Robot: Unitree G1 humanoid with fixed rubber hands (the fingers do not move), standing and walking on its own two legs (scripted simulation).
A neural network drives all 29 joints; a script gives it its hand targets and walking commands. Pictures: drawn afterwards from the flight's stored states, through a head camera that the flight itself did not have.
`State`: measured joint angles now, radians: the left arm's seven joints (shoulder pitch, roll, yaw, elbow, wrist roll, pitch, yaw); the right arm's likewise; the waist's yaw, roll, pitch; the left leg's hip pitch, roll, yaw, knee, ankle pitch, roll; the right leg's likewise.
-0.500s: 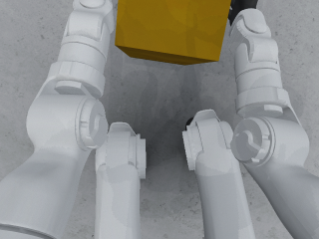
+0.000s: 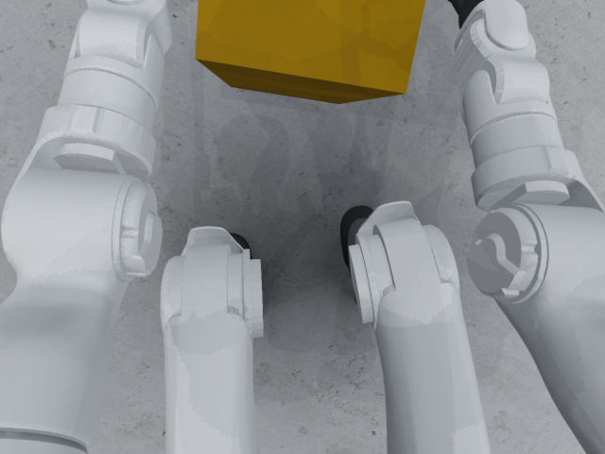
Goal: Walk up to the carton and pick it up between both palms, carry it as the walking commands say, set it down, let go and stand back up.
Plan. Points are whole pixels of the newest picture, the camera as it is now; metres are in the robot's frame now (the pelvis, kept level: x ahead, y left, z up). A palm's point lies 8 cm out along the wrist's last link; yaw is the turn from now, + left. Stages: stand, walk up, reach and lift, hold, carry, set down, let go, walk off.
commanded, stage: set down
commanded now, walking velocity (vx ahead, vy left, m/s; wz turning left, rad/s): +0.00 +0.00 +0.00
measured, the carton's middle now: out of the picture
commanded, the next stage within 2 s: let go in 1.52 s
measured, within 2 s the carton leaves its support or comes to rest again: neither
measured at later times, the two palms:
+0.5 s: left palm out of the picture +0.59 +0.12 -0.09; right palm out of the picture +0.52 -0.21 -0.09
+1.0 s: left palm out of the picture +0.59 +0.13 +0.06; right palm out of the picture +0.52 -0.22 +0.06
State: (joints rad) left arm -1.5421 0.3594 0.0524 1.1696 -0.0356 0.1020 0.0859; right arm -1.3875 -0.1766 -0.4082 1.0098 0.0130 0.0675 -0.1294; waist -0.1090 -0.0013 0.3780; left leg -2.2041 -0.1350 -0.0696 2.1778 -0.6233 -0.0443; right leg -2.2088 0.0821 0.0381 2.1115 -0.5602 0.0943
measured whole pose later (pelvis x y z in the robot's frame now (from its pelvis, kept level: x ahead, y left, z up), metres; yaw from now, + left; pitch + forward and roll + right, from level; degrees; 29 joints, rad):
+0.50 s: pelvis +0.01 +0.00 +0.04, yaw -1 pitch +43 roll -2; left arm -1.46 0.37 0.06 1.07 -0.07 0.17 0.08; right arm -1.27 -0.17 -0.33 0.88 0.11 0.13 -0.17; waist -0.11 0.00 0.16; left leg -2.17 -0.09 -0.06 2.04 -0.61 -0.03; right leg -2.19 0.07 0.03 1.98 -0.54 0.06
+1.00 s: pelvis +0.02 -0.01 +0.16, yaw +0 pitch +47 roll -1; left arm -1.34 0.33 0.18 0.98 0.03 0.20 0.03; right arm -1.13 -0.11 -0.39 0.74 0.02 0.18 -0.15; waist -0.11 0.02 0.00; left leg -1.88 -0.07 -0.07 1.56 -0.50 -0.03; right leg -1.90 0.06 0.04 1.51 -0.43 0.04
